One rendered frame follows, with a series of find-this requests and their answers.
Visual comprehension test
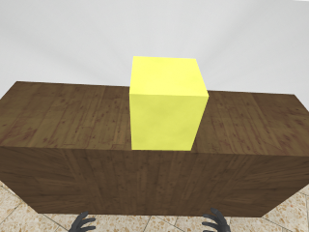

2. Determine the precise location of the carton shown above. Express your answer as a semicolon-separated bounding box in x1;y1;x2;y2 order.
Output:
129;56;209;151

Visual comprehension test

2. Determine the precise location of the left robot hand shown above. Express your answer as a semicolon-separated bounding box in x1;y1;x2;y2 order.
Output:
68;211;96;232

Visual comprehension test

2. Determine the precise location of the pedestal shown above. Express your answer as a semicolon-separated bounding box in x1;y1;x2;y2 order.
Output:
0;81;309;218

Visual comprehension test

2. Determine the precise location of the right robot hand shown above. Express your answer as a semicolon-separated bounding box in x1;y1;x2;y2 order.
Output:
202;207;231;232

